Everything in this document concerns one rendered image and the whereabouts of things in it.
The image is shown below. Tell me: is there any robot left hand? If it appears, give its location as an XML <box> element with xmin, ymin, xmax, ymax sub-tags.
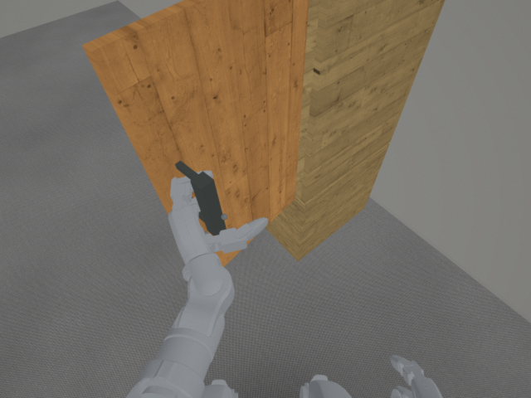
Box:
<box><xmin>168</xmin><ymin>171</ymin><xmax>268</xmax><ymax>264</ymax></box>

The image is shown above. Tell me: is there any robot right hand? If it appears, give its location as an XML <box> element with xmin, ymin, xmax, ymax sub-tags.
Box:
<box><xmin>390</xmin><ymin>355</ymin><xmax>443</xmax><ymax>398</ymax></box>

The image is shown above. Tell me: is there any robot left forearm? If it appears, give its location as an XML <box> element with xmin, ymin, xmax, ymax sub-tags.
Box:
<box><xmin>125</xmin><ymin>253</ymin><xmax>235</xmax><ymax>398</ymax></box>

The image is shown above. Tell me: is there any robot left shin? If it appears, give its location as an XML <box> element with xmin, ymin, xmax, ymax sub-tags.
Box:
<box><xmin>211</xmin><ymin>379</ymin><xmax>228</xmax><ymax>386</ymax></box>

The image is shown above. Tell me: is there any handle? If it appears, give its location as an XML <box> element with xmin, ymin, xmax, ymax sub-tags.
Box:
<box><xmin>175</xmin><ymin>161</ymin><xmax>226</xmax><ymax>235</ymax></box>

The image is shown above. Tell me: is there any cupboard door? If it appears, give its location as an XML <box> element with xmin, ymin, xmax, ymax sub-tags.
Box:
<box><xmin>82</xmin><ymin>0</ymin><xmax>309</xmax><ymax>267</ymax></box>

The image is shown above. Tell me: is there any right robot thigh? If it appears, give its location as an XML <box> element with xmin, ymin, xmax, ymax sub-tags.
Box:
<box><xmin>300</xmin><ymin>380</ymin><xmax>352</xmax><ymax>398</ymax></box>

